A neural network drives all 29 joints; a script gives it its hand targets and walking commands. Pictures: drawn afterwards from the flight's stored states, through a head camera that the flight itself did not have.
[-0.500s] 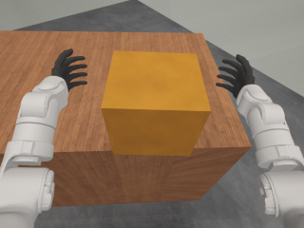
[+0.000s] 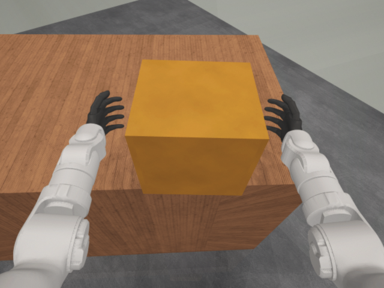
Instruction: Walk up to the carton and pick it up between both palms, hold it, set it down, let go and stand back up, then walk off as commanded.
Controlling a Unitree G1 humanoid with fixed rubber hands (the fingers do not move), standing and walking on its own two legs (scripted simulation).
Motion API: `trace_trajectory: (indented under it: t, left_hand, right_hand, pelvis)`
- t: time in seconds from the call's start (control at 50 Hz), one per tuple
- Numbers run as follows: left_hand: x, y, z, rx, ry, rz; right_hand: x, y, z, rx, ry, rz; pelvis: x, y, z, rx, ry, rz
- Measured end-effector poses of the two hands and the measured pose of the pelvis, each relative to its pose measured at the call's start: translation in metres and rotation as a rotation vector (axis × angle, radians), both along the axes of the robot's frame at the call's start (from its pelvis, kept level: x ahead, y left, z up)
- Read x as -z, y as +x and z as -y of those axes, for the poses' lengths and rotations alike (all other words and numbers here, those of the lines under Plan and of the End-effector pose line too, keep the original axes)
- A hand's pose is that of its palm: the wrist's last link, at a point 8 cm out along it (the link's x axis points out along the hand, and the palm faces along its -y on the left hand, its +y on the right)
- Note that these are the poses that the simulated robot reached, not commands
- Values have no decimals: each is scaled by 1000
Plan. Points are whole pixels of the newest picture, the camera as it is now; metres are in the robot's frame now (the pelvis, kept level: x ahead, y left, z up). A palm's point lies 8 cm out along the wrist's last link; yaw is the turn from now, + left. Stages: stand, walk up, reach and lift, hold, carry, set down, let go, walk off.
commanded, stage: reach and lift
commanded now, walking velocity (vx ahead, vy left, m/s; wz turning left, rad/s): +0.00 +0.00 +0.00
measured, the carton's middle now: (194, 130) +0.45 -0.01 +0.05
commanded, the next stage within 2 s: none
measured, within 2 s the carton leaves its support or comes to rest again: neither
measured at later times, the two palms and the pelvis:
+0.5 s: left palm (111, 132) +0.44 +0.18 +0.06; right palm (281, 135) +0.42 -0.20 +0.07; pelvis -0.01 +0.00 -0.01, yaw +0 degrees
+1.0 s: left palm (119, 135) +0.43 +0.16 +0.06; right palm (268, 137) +0.42 -0.17 +0.07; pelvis -0.01 +0.01 -0.01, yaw -1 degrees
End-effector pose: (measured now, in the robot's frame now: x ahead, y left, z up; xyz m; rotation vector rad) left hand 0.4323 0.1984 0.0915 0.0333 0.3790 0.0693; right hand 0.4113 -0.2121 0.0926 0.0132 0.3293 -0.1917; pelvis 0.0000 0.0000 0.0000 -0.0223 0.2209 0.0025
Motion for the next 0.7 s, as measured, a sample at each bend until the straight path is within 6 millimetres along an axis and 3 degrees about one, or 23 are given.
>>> trace_trajectory:
  t: [0.12,0.22,0.54,0.7]
  left_hand:
    - [27,-7,-2,-13,19,10]
    - [36,-8,0,-8,20,52]
    - [28,8,25,19,-4,86]
    - [31,4,39,25,-14,89]
  right_hand:
    - [26,-1,-13,-29,-2,-4]
    - [36,-1,-21,-44,5,22]
    - [19,7,-9,-11,-27,50]
    - [24,7,-28,-33,6,55]
  pelvis:
    - [4,-4,0,-5,-2,-55]
    - [9,-6,0,-12,-7,-103]
    - [14,-11,-2,8,-3,-132]
    - [13,-10,-5,12,-1,-118]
